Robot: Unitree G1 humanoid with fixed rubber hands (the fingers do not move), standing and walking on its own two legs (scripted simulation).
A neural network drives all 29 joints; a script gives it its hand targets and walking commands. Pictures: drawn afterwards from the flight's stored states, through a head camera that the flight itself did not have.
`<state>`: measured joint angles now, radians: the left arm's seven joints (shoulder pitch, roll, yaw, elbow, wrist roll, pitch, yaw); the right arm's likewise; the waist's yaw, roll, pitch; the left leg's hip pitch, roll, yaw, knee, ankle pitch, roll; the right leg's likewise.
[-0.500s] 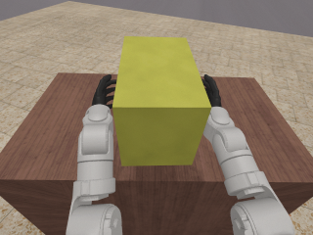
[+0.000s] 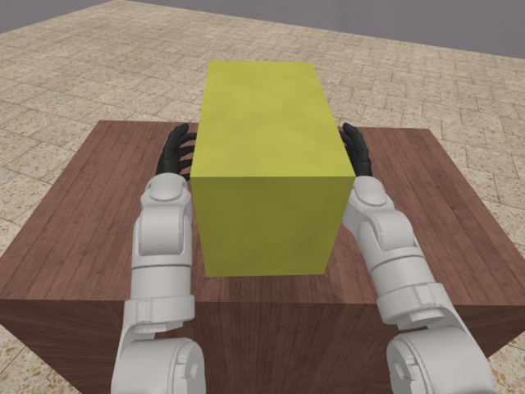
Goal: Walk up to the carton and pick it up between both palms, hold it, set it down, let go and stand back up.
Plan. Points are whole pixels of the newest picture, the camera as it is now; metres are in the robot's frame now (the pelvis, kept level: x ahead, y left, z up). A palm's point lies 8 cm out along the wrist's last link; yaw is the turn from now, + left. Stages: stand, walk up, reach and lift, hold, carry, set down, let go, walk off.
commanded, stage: hold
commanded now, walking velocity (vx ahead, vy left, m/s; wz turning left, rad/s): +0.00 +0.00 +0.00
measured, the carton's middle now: (263, 161) +0.42 +0.01 +0.17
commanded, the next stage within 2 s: set down in 0.54 s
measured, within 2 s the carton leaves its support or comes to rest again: neither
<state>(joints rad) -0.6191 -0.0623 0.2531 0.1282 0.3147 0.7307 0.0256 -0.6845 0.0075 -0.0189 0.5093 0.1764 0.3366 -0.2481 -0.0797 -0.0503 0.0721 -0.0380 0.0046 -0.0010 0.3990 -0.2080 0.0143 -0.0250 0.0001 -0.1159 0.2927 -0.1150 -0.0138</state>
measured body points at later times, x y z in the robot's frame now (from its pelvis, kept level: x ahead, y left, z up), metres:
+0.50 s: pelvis +0.00 +0.00 +0.00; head -0.03 +0.03 +0.45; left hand +0.38 +0.14 +0.18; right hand +0.38 -0.13 +0.18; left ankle +0.02 +0.10 -0.75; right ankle +0.04 -0.11 -0.75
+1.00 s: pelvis +0.00 +0.00 +0.00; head -0.02 +0.04 +0.45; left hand +0.40 +0.15 +0.15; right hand +0.39 -0.13 +0.14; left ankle +0.02 +0.10 -0.75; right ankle +0.04 -0.11 -0.75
